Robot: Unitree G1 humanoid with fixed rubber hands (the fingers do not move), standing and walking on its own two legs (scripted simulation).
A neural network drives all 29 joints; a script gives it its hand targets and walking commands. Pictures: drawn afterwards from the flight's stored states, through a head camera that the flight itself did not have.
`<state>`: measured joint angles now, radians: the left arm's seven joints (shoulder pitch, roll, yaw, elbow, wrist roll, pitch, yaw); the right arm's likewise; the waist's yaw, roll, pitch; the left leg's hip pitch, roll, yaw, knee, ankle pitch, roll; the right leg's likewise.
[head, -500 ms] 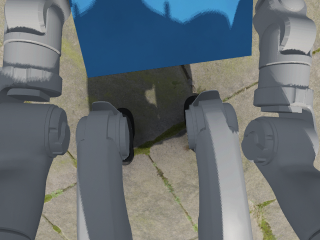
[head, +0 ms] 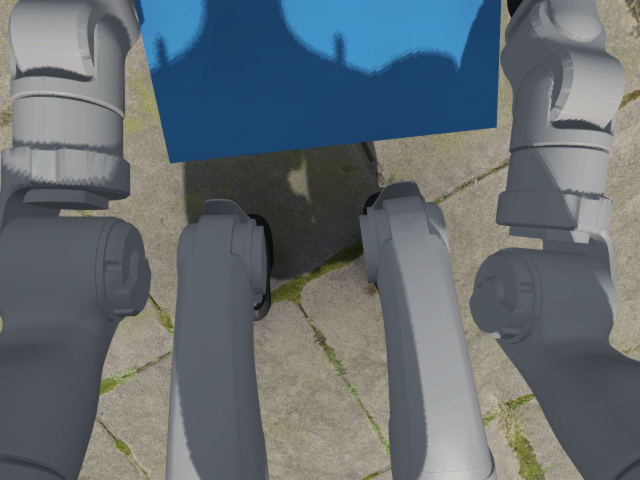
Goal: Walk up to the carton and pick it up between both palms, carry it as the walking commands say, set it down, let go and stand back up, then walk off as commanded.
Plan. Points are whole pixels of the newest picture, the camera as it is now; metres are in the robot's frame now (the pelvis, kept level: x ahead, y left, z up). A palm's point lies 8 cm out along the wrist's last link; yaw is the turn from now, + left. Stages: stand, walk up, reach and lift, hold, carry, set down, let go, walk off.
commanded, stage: reach and lift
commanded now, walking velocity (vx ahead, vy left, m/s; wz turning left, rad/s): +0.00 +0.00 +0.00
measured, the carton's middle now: (313, 6) +0.54 -0.03 -0.25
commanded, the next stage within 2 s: none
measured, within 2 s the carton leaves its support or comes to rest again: neither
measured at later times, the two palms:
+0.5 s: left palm out of the picture +0.53 +0.16 -0.04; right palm out of the picture +0.49 -0.20 -0.04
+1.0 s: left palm out of the picture +0.51 +0.16 +0.03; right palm out of the picture +0.47 -0.20 +0.03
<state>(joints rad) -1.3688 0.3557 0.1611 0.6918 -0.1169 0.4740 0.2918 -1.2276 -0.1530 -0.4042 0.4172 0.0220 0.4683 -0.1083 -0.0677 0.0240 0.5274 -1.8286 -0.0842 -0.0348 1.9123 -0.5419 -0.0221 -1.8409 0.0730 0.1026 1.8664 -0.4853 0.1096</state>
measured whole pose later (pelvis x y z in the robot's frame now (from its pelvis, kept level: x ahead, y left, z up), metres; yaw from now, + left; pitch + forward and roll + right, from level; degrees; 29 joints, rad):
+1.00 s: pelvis -0.01 +0.00 +0.11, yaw -1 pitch +16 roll +0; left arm -1.17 0.27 0.18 0.65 -0.07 0.50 0.30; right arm -1.07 -0.13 -0.36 0.45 0.00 0.48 -0.09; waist -0.06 0.02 0.53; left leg -1.35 -0.08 -0.05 1.54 -0.46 -0.01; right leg -1.36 0.09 0.13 1.49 -0.40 0.11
